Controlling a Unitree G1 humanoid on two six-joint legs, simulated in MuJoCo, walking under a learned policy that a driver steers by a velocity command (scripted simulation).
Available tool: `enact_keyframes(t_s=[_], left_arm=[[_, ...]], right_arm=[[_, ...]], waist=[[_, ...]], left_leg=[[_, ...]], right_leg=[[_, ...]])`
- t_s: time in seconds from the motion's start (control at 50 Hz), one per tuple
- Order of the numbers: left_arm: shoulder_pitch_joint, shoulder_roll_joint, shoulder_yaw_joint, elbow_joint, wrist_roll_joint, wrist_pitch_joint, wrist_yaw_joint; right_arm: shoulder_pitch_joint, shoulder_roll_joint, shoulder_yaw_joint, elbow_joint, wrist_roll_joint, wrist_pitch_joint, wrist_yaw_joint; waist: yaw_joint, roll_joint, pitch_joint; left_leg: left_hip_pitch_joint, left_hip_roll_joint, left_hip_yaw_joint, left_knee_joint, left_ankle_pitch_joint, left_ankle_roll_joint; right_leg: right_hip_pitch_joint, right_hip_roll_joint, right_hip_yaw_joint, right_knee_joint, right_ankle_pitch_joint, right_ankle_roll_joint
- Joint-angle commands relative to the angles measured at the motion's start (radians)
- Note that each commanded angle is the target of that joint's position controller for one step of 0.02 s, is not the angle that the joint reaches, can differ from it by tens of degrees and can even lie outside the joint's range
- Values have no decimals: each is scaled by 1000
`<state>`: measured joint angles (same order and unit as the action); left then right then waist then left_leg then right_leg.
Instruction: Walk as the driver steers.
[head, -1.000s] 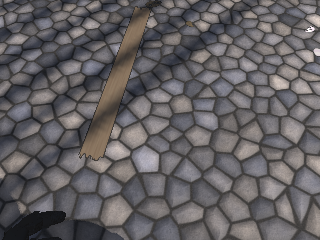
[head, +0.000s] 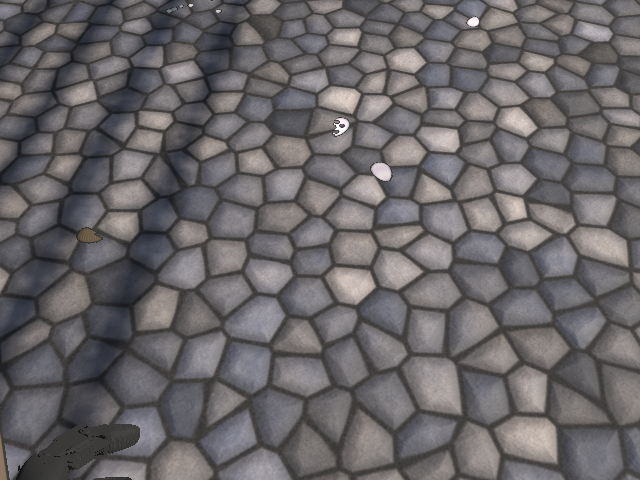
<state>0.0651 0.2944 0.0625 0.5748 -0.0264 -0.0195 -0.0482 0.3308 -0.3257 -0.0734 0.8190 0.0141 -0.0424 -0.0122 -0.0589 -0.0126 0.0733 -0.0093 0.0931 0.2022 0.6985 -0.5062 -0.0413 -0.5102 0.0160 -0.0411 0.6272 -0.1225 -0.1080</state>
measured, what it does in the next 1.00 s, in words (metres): walks ahead: left foot, then right foot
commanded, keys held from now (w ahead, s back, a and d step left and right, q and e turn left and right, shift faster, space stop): w+e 0.10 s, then w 0.90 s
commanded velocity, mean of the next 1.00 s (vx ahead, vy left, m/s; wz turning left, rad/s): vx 0.50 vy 0.00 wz -0.20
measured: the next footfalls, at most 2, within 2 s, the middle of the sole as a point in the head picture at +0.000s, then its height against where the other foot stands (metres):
left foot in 0.48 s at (279, 457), level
right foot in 1.00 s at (403, 336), level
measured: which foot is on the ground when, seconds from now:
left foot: up 0.00-0.46, down 0.48-1.00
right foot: down 0.00-0.48, up 0.50-0.98, down 1.00-1.00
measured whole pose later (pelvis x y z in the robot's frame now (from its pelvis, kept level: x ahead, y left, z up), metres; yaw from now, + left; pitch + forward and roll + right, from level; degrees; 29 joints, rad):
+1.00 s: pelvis +0.58 -0.05 +0.01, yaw -9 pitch +2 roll +2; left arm 0.03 0.26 0.02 0.67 -0.01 -0.09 -0.04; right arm 0.41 -0.31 -0.05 0.86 0.02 -0.04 0.00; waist -0.09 -0.02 0.02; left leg 0.06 -0.02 0.02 0.32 -0.41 0.00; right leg -0.49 -0.03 0.00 0.48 -0.03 -0.05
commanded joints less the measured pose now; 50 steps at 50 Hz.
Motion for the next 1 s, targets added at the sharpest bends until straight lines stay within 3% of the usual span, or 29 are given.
enact_keyframes(t_s=[0.02, 0.04, 0.06, 0.08, 0.12, 0.16, 0.26, 0.32, 0.38, 0.44, 0.46, 0.48, 0.5, 0.52, 0.54, 0.56, 0.58, 0.6, 0.62, 0.68, 0.72, 0.8, 0.86, 0.9, 0.96, 0.98, 1.0], left_arm=[[359, 257, 86, -11, -2, -18, 17], [326, 202, 68, 6, 5, -34, 14], [272, 177, 59, 7, 3, -42, 14], [206, 150, 50, -1, 6, -42, 16], [149, 123, 37, -13, 24, -45, 25], [161, 122, 34, 12, 21, -52, 35], [233, 144, 33, 77, 17, -52, 54], [295, 159, 33, 116, 11, -53, 52], [336, 158, 33, 150, 7, -43, 55], [328, 167, 38, 165, 10, -28, 59], [309, 166, 36, 163, 11, -24, 60], [300, 144, 25, 155, 20, -22, 60], [380, 78, 3, 135, 27, -31, 57], [454, 38, -13, 152, 16, -45, 53], [357, 132, 6, 142, -2, -52, 49], [258, 153, 13, 114, -10, -57, 47], [200, 144, 11, 100, 3, -61, 48], [193, 130, 14, 99, 13, -61, 48], [218, 112, 13, 106, 15, -57, 47], [233, 67, 3, 115, 19, -42, 50], [165, 55, -3, 93, 27, -43, 52], [31, 26, -17, 68, 23, -60, 37], [-59, 30, -18, 42, 13, -69, 22], [-96, 42, -14, 25, 10, -74, 11], [-53, 76, -1, 29, 13, -78, 3], [38, 100, 14, 54, 17, -79, 6], [189, 150, 39, 99, 21, -78, 15]], right_arm=[[-49, -100, 6, -160, 0, -72, 15], [-136, -141, -4, -189, 32, -90, 21], [-143, -128, 1, -185, 19, -99, 16], [-140, -128, -3, -173, -9, -100, 10], [-102, -128, -8, -159, -22, -79, 14], [-94, -95, 1, -148, -27, -60, 16], [-267, -33, 27, -184, -23, -57, 26], [-358, -36, 29, -207, -7, -66, 39], [-396, -56, 22, -228, -8, -74, 52], [-331, -77, 11, -220, -9, -77, 56], [-241, -97, -3, -198, -12, -78, 51], [-100, -135, -20, -168, -17, -79, 45], [42, -215, -39, -153, -36, -79, 39], [117, -196, -40, -115, -19, -69, 50], [98, -121, -18, -116, 3, -65, 48], [19, -101, -10, -125, 2, -58, 42], [-38, -89, -4, -131, -10, -52, 40], [-69, -73, 3, -134, -21, -53, 40], [-83, -62, 8, -135, -27, -57, 40], [-79, -71, 5, -115, -13, -68, 40], [-62, -97, -2, -99, -11, -66, 34], [-15, -118, -6, -71, -1, -52, 23], [48, -131, -9, -37, 6, -40, 21], [68, -137, -13, -20, 8, -28, 18], [56, -158, -21, -8, 11, -12, 8], [35, -161, -21, -10, 12, -6, 5], [36, -134, -9, -15, 5, -3, 2]], waist=[[179, -150, -443], [181, -100, -289], [135, -24, -205], [93, -1, -155], [42, -32, -132], [36, -23, -116], [106, -44, -59], [150, -47, -25], [155, -53, -7], [111, -84, -32], [57, -81, -89], [-12, -62, -207], [-25, 95, -382], [-19, 306, -476], [-48, 192, -356], [-37, 118, -213], [-12, 59, -123], [17, 58, -81], [43, 82, -82], [65, 101, -77], [51, 83, -56], [4, 74, -36], [-29, 73, -17], [-28, 78, -6], [21, 96, -39], [79, 96, -96], [146, 77, -202]], left_leg=[[-776, -102, -296, 705, -84, 28], [-842, -58, -294, 671, 24, 46], [-795, -15, -291, 581, 111, 53], [-729, 11, -290, 498, 157, 43], [-630, 34, -288, 429, 213, 23], [-605, 34, -258, 358, 253, -8], [-559, -5, -226, 9, 591, -25], [-537, -31, -226, -110, 670, -6], [-603, -39, -241, -176, 588, 36], [-523, -67, -216, -206, 452, 84], [-389, -99, -182, -233, 454, 111], [-154, -57, -210, -204, 514, 154], [243, 160, -514, -171, 492, 278], [420, 297, -894, -319, 257, 368], [354, 276, -889, -378, 71, 325], [210, 246, -758, -407, 82, 289], [67, 206, -659, -437, 181, 277], [-27, 172, -594, -464, 276, 272], [-79, 147, -550, -489, 339, 269], [-139, 125, -444, -538, 479, 288], [-139, 118, -392, -561, 543, 290], [-137, 71, -286, -566, 568, 246], [-81, 101, -292, -550, 547, 242], [-8, 135, -306, -520, 572, 233], [69, 160, -309, -423, 751, 205], [59, 134, -278, -313, 902, 186], [-19, 81, -239, -126, 924, 155]], right_leg=[[933, -345, 883, -324, -328, -309], [828, -317, 735, -344, -251, -257], [681, -272, 614, -341, -144, -221], [553, -231, 524, -346, -28, -197], [422, -196, 443, -385, 117, -192], [348, -182, 365, -403, 239, -196], [284, -107, 224, -418, 194, -124], [320, -142, 255, -420, 90, -117], [462, -202, 304, -358, 138, -109], [541, -223, 318, -274, 343, -78], [536, -189, 288, -172, 516, -59], [459, -137, 245, 11, 546, -30], [152, -26, 193, 350, 252, 31], [-96, 90, 189, 600, -444, 79], [-212, 34, 236, 684, -436, 74], [-251, -19, 187, 670, -343, 72], [-232, -59, 149, 616, -267, 75], [-194, -92, 142, 560, -215, 79], [-140, -111, 140, 528, -185, 84], [-118, -129, 113, 431, -148, 111], [-154, -138, 103, 318, -54, 129], [-93, -109, 70, 50, 176, 131], [-78, -86, 60, -47, 223, 122], [-97, -78, 67, -91, 174, 101], [-12, -50, 50, -134, 62, 59], [125, -22, 20, -165, 62, 35], [359, -32, 28, -157, 86, 0]])
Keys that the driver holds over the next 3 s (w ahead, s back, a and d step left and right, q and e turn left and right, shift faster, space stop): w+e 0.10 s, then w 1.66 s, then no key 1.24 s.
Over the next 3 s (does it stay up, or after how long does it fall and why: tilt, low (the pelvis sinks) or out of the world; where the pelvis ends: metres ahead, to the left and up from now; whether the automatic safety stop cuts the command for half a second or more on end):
stays up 1.23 -0.12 0.02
